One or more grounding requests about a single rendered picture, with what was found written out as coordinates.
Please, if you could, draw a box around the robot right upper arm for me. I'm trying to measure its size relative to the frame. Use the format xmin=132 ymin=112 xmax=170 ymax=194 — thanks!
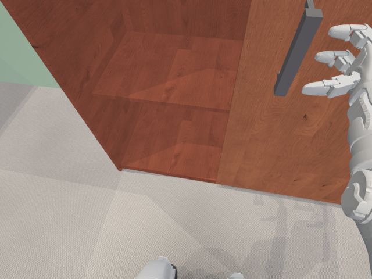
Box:
xmin=341 ymin=169 xmax=372 ymax=275

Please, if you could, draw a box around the handle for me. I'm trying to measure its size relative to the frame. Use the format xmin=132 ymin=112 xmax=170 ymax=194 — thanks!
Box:
xmin=274 ymin=0 xmax=323 ymax=97

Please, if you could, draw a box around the wardrobe door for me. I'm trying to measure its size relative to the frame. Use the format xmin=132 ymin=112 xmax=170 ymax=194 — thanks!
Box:
xmin=216 ymin=0 xmax=372 ymax=205

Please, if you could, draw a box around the robot right forearm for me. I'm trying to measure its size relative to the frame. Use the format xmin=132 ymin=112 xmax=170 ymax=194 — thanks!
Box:
xmin=347 ymin=81 xmax=372 ymax=177

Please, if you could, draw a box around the robot right hand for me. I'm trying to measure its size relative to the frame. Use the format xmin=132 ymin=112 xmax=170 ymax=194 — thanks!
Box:
xmin=302 ymin=24 xmax=372 ymax=98

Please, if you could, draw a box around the robot left thigh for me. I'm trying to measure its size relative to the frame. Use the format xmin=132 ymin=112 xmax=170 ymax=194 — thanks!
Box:
xmin=135 ymin=260 xmax=176 ymax=279

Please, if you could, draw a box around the robot right shin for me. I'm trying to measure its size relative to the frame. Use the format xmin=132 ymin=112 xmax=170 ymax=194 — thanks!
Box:
xmin=229 ymin=273 xmax=244 ymax=278

